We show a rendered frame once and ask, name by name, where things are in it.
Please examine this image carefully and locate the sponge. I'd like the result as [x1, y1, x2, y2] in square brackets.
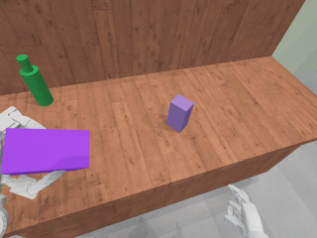
[0, 128, 90, 176]

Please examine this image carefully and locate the table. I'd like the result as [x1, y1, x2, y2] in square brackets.
[0, 0, 317, 238]

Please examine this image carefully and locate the robot left hand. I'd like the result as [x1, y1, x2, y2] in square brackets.
[0, 106, 65, 199]

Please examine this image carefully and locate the robot left forearm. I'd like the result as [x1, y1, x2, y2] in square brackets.
[0, 193, 10, 238]

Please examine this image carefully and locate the robot right hand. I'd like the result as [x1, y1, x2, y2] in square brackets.
[225, 184, 264, 238]

